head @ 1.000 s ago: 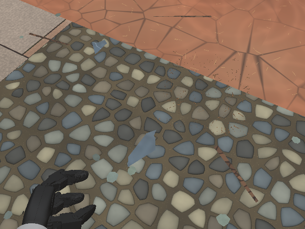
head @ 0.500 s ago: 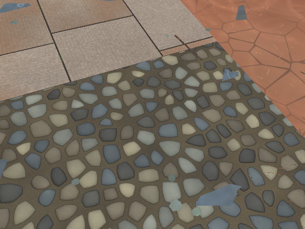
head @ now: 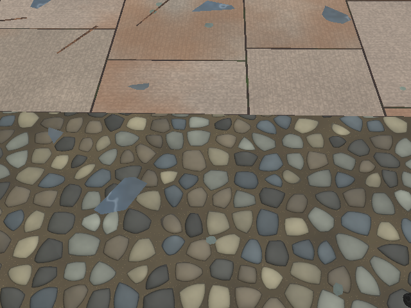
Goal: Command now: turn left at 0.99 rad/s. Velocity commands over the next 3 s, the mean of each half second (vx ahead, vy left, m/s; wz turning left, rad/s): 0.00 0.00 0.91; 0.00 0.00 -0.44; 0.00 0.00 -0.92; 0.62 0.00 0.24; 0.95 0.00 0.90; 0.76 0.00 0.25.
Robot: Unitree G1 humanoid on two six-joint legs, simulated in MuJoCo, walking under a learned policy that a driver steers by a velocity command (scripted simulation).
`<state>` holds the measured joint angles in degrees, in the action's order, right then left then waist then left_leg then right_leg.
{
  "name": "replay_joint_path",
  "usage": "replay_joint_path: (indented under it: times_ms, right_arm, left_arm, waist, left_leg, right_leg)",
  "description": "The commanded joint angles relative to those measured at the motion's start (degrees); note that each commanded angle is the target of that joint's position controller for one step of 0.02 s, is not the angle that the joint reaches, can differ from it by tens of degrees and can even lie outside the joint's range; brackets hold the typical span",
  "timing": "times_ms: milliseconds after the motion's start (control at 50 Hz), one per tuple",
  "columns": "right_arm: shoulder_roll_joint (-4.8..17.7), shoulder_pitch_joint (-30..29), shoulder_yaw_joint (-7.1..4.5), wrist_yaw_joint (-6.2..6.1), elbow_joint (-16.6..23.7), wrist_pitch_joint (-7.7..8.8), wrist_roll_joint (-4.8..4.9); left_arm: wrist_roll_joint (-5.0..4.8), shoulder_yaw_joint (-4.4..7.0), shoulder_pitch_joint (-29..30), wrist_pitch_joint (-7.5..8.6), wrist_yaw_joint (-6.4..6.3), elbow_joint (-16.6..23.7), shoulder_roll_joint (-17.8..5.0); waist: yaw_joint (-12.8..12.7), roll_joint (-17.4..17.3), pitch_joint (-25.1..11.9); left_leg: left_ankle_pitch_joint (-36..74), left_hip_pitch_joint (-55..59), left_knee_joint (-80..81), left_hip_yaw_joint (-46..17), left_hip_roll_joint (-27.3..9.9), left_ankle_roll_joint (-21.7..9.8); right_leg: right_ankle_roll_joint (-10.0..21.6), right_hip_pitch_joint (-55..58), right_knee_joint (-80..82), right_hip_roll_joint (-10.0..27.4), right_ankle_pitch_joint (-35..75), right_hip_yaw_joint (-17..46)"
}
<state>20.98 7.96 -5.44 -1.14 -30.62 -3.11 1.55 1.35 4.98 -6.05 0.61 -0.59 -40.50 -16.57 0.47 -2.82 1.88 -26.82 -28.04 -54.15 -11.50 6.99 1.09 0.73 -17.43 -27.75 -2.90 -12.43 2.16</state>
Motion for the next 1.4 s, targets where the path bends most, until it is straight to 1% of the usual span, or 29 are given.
replay_joint_path:
  times_ms: [20, 80, 140, 240, 300, 320, 340, 360, 380, 420, 460, 540, 600, 640, 680, 800, 860, 880, 900, 920, 940, 980, 1120, 1260, 1320, 1340, 1360, 1380, 1400]
  right_arm:
    - [8.9, 4.1, -3.32, 0.12, 1.8, 0.08, -0.28]
    - [4.3, 0.4, -1.47, 0.78, 3.6, 0.01, 0.59]
    - [2.8, -2.1, -0.74, 1.19, 4.9, 0.2, 0.09]
    - [3.0, 0.2, -1.02, 2.03, 3.9, -0.65, -0.01]
    - [3.6, 4.3, -2.22, 2.17, 2.5, -1.68, 0.2]
    - [6.0, 8.9, -3.57, 1.41, 0.9, -1.59, -0.07]
    - [13.8, 13.0, -5.84, 0.41, 1.2, -1.05, 0.08]
    - [17.8, 9.0, -5.56, 0.76, 3.6, 0.87, -2.27]
    - [13.6, 9.3, -4.91, 1.57, 3.4, 2.44, -2.69]
    - [8.8, 4.7, -3.09, 0.68, 2.0, 3.22, -0.88]
    - [4.7, 0.0, -0.91, -0.51, 2.7, 2.69, -0.88]
    - [-0.6, -0.9, 1.87, -0.76, -0.4, 3.48, -2.89]
    - [1.2, -1.1, 1.63, -0.32, -2.4, 3.67, -4.07]
    - [4.9, -0.8, 0.42, -0.21, -3.2, 3.16, -3.77]
    - [5.4, -0.5, 0.03, -0.3, -3.9, 2.59, -3.04]
    - [4.4, -2.8, -0.66, -0.87, -4.0, 1.79, -1.99]
    - [3.8, -3.0, -1.12, -1.0, -4.7, 1.64, -0.47]
    - [2.4, -1.6, -1.05, -0.84, -4.5, 2.21, -1.38]
    - [-1.0, -6.9, 0.19, -0.66, -0.4, 2.93, -4.2]
    - [0.7, -9.7, -0.05, -0.45, -0.3, 3.58, -3.52]
    - [1.9, -9.1, -0.4, -0.13, -0.7, 3.78, -2.1]
    - [2.6, -8.4, -0.74, -0.59, -1.8, 4.0, -2.28]
    - [0.5, -7.1, -0.08, -0.19, -3.7, 4.27, -1.58]
    - [2.5, -7.3, -1.01, 0.74, -3.9, 5.62, -1.1]
    - [3.8, -2.9, -2.07, 1.19, -5.5, 6.51, -0.91]
    - [5.7, -1.2, -2.68, 0.96, -5.9, 6.49, -1.3]
    - [8.9, -3.9, -2.82, 0.47, -4.5, 5.91, -2.11]
    - [7.8, -2.7, -2.63, 0.73, -4.9, 5.82, -3.99]
    - [5.1, -3.9, -1.92, 0.55, -4.0, 5.89, -3.37]
  left_arm:
    - [-0.68, 1.23, 6.2, 0.26, -1.84, 6.2, -5.6]
    - [-0.25, 1.36, 2.0, -0.5, -2.75, 5.3, -7.1]
    - [-0.05, 2.14, -0.7, -1.03, -2.31, 4.5, -9.1]
    - [-1.55, 3.35, 1.5, -0.97, -0.4, 4.3, -11.8]
    - [-3.31, 3.39, 1.6, -0.42, 0.52, 3.3, -10.6]
    - [-3.24, 2.82, -1.2, -0.26, 0.93, 2.0, -8.0]
    - [-1.05, 1.92, -0.9, -0.25, 1.04, 3.8, -5.1]
    - [0.59, 1.01, 2.6, 0.12, 0.45, 8.1, -3.5]
    - [-0.16, 1.62, 7.0, 0.2, -0.2, 8.4, -6.8]
    - [-0.95, 1.92, 5.2, 0.31, -1.17, 6.7, -7.7]
    - [-0.78, 2.04, 1.1, -0.5, -1.07, 4.1, -8.6]
    - [-1.73, -0.18, -2.6, -1.38, -0.09, 1.5, -3.6]
    - [-2.19, -0.69, -0.5, -1.99, 0.45, 2.4, -4.3]
    - [-2.76, 0.15, 0.7, -2.37, 0.4, 4.0, -7.8]
    - [-3.02, 0.28, 0.5, -2.5, 0.46, 5.0, -8.0]
    - [-3.31, 0.0, -3.3, -2.67, 1.82, 6.0, -5.4]
    - [-3.16, 0.82, -8.4, -2.69, 2.02, 5.6, -6.0]
    - [-2.85, 2.66, -11.2, -2.51, 1.05, 5.8, -11.5]
    - [-1.72, 4.22, -12.0, -1.78, 0.52, 7.3, -19.3]
    - [-0.33, 3.26, -13.9, -0.81, 0.95, 7.8, -15.9]
    - [-0.63, 2.79, -11.4, -0.09, 0.79, 7.6, -14.2]
    - [-3.09, 2.41, -6.2, -0.53, -0.35, 8.3, -12.2]
    - [-3.13, 2.71, -5.1, -2.76, -2.23, 9.9, -13.3]
    - [-3.03, 2.97, -1.9, -3.55, -1.75, 12.0, -13.3]
    - [-3.55, 2.61, 1.3, -3.76, -1.67, 13.3, -12.5]
    - [-3.2, 1.93, -0.3, -3.71, -1.61, 13.5, -10.3]
    - [-2.04, 0.71, -5.9, -3.67, -1.22, 13.0, -6.1]
    - [-2.36, 2.05, -7.1, -3.38, -1.1, 13.8, -10.8]
    - [-2.42, 3.25, -7.8, -3.3, -0.98, 12.3, -14.9]
  waist:
    - [1.7, 9.3, -3.7]
    - [-1.5, 10.1, -2.8]
    - [-3.6, 11.1, -5.3]
    - [-2.0, 12.8, -6.5]
    - [1.2, 11.3, -7.2]
    - [2.9, 5.9, -8.4]
    - [3.4, -10.4, -6.7]
    - [1.0, -17.3, -11.8]
    - [5.0, -8.9, -13.8]
    - [1.0, -3.2, -9.4]
    - [-0.9, -4.8, -10.1]
    - [-1.5, -3.8, -10.8]
    - [0.7, -6.1, -6.4]
    - [2.0, -6.3, -2.6]
    - [2.4, -4.8, -0.6]
    - [0.8, -3.1, -4.7]
    - [-2.5, -1.8, -6.7]
    - [-2.5, 7.9, -8.0]
    - [-2.4, 23.6, -7.7]
    - [-6.1, 16.1, -13.1]
    - [-4.2, 11.4, -10.5]
    - [-1.7, 6.2, -7.5]
    - [-0.9, 8.7, -8.0]
    - [-1.3, 13.8, -7.3]
    - [1.1, 14.4, -7.4]
    - [0.6, 10.6, -9.4]
    - [-3.8, -5.5, -10.3]
    - [-4.3, -12.8, -7.5]
    - [-3.9, -8.2, -6.0]
  left_leg:
    - [2.9, -10.2, -17.6, 3.5, -6.5, 3.0]
    - [6.1, -12.9, -13.6, 8.8, -9.5, 4.5]
    - [5.1, -11.7, -6.2, 10.4, -12.0, 5.3]
    - [7.2, 1.5, 8.3, 15.5, -11.4, 2.8]
    - [12.9, 11.3, 21.8, 17.5, -8.9, -1.1]
    - [19.1, 20.8, 27.5, 14.8, -7.6, -3.8]
    - [43.0, 32.5, 31.5, -5.2, -19.3, -9.8]
    - [48.9, 33.1, 31.0, -23.8, -29.2, -22.0]
    - [42.7, 32.4, 33.2, -20.7, -27.8, -22.3]
    - [35.0, 28.5, 32.9, -11.6, -22.7, -15.9]
    - [42.8, 22.8, 31.8, -4.8, -20.7, -14.0]
    - [42.1, 20.0, 32.6, 4.0, -17.5, -12.4]
    - [32.1, 16.3, 34.9, 5.2, -18.4, -12.9]
    - [27.1, 16.3, 35.6, 2.8, -21.0, -14.5]
    - [27.8, 18.5, 35.0, 0.7, -23.7, -15.6]
    - [44.2, 25.0, 29.0, 4.7, -25.7, -14.5]
    - [40.0, 21.4, 19.7, 11.9, -22.2, -8.4]
    - [27.3, 11.4, 6.8, 17.3, -16.6, -2.8]
    - [-9.0, -9.8, -8.8, 17.1, -4.4, 3.3]
    - [-14.8, -12.8, -17.3, 7.0, -3.9, 3.3]
    - [-10.2, -14.3, -19.2, 5.3, -5.3, 2.7]
    - [-1.2, -15.8, -13.8, 5.1, -6.9, 2.7]
    - [8.2, -6.6, 3.7, 4.9, -2.8, 5.5]
    - [9.2, 1.9, 17.3, 3.0, -1.2, 4.1]
    - [18.3, 12.7, 32.2, 4.3, -2.5, 2.3]
    - [23.4, 20.9, 35.1, 0.3, -8.9, -0.2]
    - [33.5, 27.6, 35.6, -13.3, -21.5, -6.4]
    - [36.7, 25.0, 36.5, -24.3, -28.9, -14.4]
    - [34.0, 23.1, 36.2, -20.0, -28.9, -15.7]
  right_leg:
    - [10.2, 9.2, 10.0, 17.7, 9.7, 12.9]
    - [11.1, 12.5, 11.0, 16.7, 15.1, 5.3]
    - [12.2, 17.4, 10.5, 19.3, 19.9, 1.9]
    - [9.3, 13.2, 8.4, 20.7, 21.2, -6.5]
    - [4.7, 11.5, 0.4, 20.9, 16.9, -10.3]
    - [1.2, 5.6, -8.7, 17.6, 11.8, -13.4]
    - [-4.1, -13.2, -27.4, 10.8, -15.1, -16.3]
    - [-6.5, -26.3, -40.3, 4.2, -27.8, -5.4]
    - [-5.5, -27.2, -44.8, 4.5, -24.9, 0.9]
    - [-3.5, -27.0, -41.8, 6.7, -14.5, 2.4]
    - [-4.5, -19.6, -40.8, 6.7, -8.9, 0.4]
    - [-5.8, -9.4, -29.0, 7.8, -3.2, -0.9]
    - [-5.4, -3.9, -20.0, 7.8, -3.7, -1.8]
    - [-4.9, -7.2, -20.5, 7.0, -8.1, -2.8]
    - [-4.4, -11.1, -21.6, 7.5, -11.8, -2.6]
    - [-3.1, -9.2, -16.8, 6.7, -13.3, -5.8]
    - [0.4, 1.8, -0.9, 3.6, 1.2, -7.0]
    - [4.6, 11.9, 3.8, 9.1, 20.5, 5.0]
    - [16.9, 21.1, 4.7, 23.3, 44.0, 29.8]
    - [22.2, 23.3, 5.9, 25.6, 43.4, 31.0]
    - [19.7, 22.7, 5.3, 22.4, 40.5, 25.4]
    - [14.2, 21.0, 4.8, 17.1, 35.3, 19.8]
    - [11.5, 15.6, 4.1, 11.4, 30.1, 20.2]
    - [9.3, 10.9, 1.0, 9.2, 24.6, 29.4]
    - [6.4, 7.6, -2.1, 5.8, 17.5, 31.1]
    - [4.1, 3.2, -7.2, 3.2, 5.1, 28.6]
    - [1.0, -5.9, -19.4, -4.8, -20.3, 18.3]
    - [-1.9, -14.8, -30.6, -5.1, -27.9, 12.8]
    - [-3.8, -16.2, -37.8, -0.7, -23.8, 11.1]
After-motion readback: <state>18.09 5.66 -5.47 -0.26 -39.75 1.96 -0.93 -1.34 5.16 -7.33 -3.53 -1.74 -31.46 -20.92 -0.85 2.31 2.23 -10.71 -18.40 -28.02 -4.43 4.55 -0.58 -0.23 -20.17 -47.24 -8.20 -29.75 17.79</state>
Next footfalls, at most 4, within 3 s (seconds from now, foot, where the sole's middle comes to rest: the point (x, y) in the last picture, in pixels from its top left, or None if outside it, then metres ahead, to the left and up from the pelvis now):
0.32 left None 0.02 0.17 -0.77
0.88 right None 0.09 -0.04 -0.77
1.34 left None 0.20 0.17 -0.77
1.72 right None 0.10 -0.09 -0.77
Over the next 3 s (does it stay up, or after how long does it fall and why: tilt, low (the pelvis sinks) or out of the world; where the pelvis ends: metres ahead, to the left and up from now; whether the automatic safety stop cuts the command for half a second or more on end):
stays up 1.08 0.16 -0.02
